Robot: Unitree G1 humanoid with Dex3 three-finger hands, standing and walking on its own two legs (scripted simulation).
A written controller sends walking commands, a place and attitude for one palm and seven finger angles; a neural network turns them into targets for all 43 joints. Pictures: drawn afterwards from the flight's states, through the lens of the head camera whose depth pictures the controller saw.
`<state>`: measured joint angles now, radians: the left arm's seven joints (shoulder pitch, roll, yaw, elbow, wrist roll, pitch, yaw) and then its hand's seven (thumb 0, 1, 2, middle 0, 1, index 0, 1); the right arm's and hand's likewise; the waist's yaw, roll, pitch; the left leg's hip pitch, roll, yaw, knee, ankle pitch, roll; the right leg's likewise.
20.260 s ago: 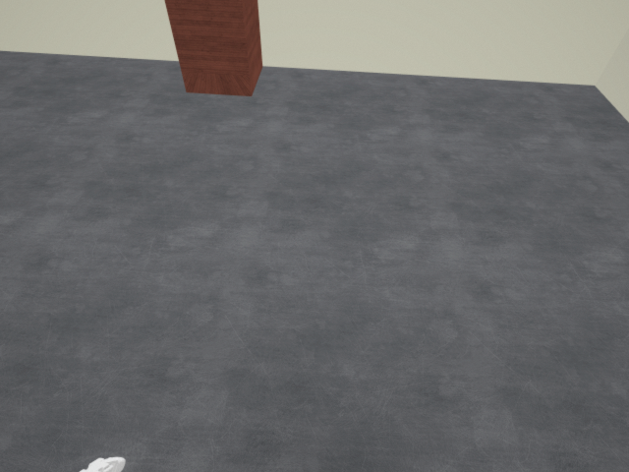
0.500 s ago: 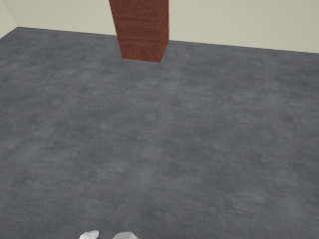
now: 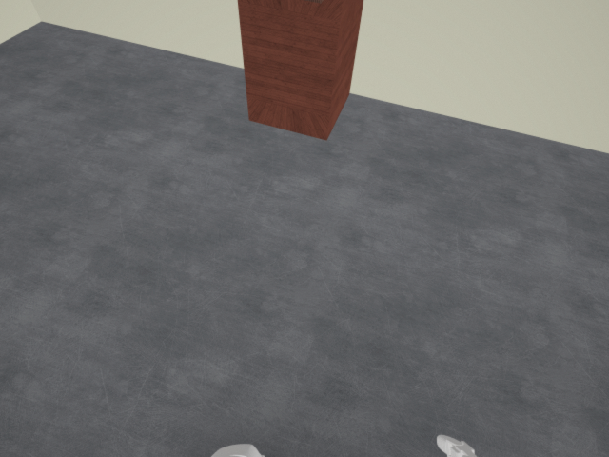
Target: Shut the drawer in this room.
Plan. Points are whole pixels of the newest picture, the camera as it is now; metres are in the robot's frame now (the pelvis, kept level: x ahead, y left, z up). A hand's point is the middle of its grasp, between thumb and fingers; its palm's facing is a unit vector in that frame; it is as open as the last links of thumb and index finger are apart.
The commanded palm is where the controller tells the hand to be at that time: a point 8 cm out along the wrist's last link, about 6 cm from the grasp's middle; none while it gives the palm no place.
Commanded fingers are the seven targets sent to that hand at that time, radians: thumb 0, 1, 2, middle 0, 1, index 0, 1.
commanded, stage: turn or walk to find it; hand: left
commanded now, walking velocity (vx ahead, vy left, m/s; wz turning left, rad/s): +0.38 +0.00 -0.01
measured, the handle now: out of the picture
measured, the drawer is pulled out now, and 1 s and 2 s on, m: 0.22 0.22 0.22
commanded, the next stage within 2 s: stand and wait in 0.76 s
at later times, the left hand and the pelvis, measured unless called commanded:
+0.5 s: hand (259, 333) +0.32 +0.11 -0.14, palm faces +0.00 -0.98 -0.22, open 7.3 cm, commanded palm none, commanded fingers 0.00 0.90 0.90 -0.20 -0.30 -0.20 -0.30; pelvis +0.22 -0.07 +0.01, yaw +0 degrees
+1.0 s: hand (244, 286) +0.41 +0.16 -0.17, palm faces +0.09 -0.99 -0.14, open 7.4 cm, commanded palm none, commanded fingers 0.00 0.90 0.90 -0.20 -0.30 -0.20 -0.30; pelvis +0.44 -0.01 +0.01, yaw +1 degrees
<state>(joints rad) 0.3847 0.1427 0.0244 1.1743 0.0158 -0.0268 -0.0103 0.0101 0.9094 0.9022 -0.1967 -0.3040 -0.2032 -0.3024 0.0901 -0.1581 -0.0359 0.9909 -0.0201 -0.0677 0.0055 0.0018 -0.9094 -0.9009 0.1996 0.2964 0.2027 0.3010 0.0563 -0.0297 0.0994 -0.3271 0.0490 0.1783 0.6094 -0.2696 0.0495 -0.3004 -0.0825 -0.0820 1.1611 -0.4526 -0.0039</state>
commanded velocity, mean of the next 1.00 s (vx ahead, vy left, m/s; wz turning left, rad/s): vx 0.28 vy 0.00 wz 0.03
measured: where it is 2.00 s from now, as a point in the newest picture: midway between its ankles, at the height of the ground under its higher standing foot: (320, 359)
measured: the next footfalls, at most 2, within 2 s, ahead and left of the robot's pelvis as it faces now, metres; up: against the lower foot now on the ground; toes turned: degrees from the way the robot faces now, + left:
right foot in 0.34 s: +0.29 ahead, -0.17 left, +0.00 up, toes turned -11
left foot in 0.82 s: +0.50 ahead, +0.08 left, +0.00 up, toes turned +12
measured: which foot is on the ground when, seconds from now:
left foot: down 0.00-0.34, up 0.36-0.80, down 0.82-1.00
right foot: up 0.00-0.32, down 0.34-0.82, up 0.84-1.00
